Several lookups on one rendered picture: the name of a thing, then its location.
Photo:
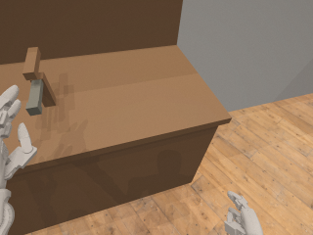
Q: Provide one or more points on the tap lever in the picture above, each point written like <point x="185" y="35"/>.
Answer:
<point x="34" y="104"/>

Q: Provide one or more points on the robot right hand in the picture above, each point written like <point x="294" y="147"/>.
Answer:
<point x="246" y="221"/>

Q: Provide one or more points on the counter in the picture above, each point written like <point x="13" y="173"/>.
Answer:
<point x="125" y="115"/>

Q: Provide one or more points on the robot left hand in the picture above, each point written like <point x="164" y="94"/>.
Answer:
<point x="9" y="108"/>

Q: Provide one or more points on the robot left forearm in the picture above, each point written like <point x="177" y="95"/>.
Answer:
<point x="7" y="212"/>

